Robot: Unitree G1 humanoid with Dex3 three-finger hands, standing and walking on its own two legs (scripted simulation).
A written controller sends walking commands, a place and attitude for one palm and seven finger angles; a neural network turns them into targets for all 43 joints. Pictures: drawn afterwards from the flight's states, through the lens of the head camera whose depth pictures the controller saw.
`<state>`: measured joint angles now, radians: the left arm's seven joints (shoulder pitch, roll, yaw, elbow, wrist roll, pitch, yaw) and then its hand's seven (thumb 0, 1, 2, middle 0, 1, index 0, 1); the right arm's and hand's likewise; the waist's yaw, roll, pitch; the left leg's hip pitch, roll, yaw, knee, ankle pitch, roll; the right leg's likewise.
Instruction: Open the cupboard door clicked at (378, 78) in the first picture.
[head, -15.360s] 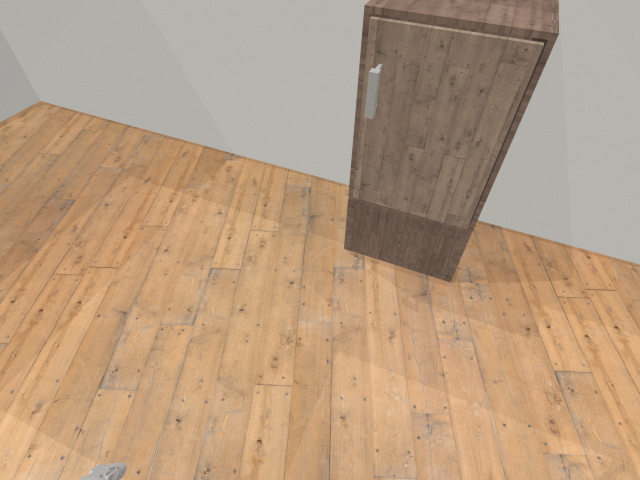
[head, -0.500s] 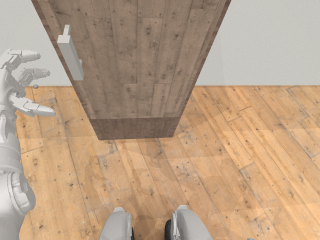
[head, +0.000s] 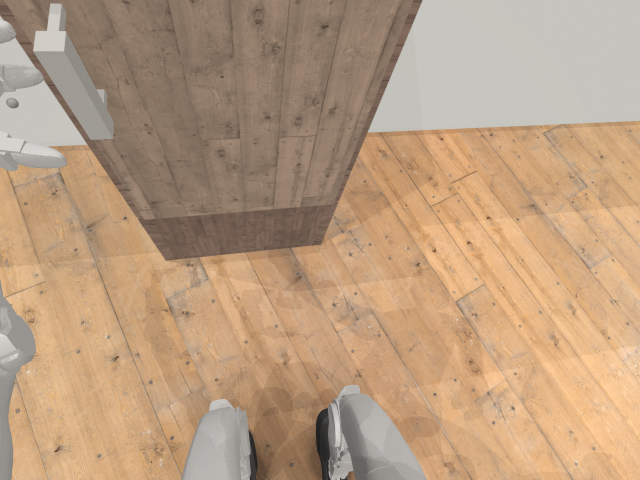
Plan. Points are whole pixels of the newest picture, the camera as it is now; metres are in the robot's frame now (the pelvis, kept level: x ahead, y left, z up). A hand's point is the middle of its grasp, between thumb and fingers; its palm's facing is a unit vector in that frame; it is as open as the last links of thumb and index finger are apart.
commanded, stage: move the hooked fingers beside the handle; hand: left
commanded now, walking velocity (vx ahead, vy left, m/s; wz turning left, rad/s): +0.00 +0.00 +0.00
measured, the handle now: (81, 76) +0.56 +0.22 +0.07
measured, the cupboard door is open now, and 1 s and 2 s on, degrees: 0 0 0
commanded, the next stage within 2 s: slide the fingers in behind the handle in 0.68 s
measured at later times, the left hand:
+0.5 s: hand (9, 115) +0.51 +0.28 +0.07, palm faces +0.06 -1.00 -0.01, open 14.0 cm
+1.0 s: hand (23, 118) +0.50 +0.27 +0.07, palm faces +0.04 -1.00 +0.00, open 14.0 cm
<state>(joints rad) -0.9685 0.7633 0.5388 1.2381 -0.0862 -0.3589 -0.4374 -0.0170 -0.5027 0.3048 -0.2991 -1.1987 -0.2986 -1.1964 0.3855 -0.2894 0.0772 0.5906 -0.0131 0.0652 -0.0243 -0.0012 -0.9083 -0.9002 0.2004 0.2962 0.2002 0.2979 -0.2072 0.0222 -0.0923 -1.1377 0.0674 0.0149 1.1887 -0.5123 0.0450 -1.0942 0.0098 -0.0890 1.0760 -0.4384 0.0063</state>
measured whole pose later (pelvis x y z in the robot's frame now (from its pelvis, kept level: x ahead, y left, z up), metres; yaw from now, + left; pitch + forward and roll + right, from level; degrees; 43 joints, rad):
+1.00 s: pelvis +0.00 +0.00 +0.00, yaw +1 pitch +25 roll -5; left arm -0.91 0.68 0.49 1.20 -0.12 -0.38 -0.43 -0.02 -0.50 0.30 -0.30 -1.20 -0.30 -1.20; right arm 0.38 -0.28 0.07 0.61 -0.01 0.08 -0.02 0.00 -0.91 -0.90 0.20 0.30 0.20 0.30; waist -0.18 0.02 -0.10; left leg -1.11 0.06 0.00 1.18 -0.52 0.04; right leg -1.06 0.01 -0.10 1.06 -0.45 0.00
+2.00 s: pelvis +0.01 -0.02 +0.01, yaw +1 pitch +24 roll -3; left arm -0.88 0.50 0.41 1.15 -0.09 -0.44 -0.21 -0.02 -0.50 0.30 -0.30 -1.20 -0.28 -1.20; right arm 0.37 -0.26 0.04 0.61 -0.02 0.07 0.01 0.00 -0.91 -0.90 0.20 0.30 0.20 0.30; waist -0.17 0.03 -0.12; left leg -1.07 0.06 0.02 1.16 -0.51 0.02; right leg -1.04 0.01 -0.08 1.08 -0.46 -0.01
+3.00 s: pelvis +0.01 +0.00 +0.01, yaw +1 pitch +23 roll -4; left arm -0.85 0.48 0.40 1.14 -0.10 -0.45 -0.23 0.00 0.48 0.72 -0.36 -1.30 -0.37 -1.30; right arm 0.37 -0.26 0.04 0.62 -0.02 0.07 0.01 0.00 -0.91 -0.90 0.20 0.30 0.20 0.30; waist -0.16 0.03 -0.12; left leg -1.05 0.05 0.02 1.16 -0.51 0.04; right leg -1.02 0.00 -0.07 1.07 -0.45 0.00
